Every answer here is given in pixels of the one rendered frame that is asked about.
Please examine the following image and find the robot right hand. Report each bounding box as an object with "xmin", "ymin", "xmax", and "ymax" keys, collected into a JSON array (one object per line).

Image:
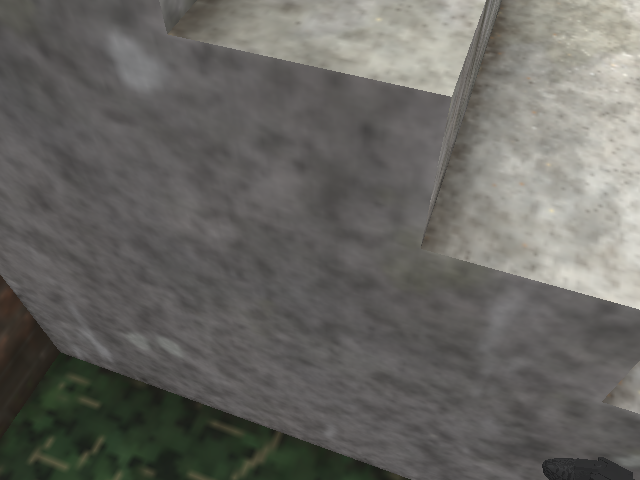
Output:
[{"xmin": 542, "ymin": 457, "xmax": 635, "ymax": 480}]

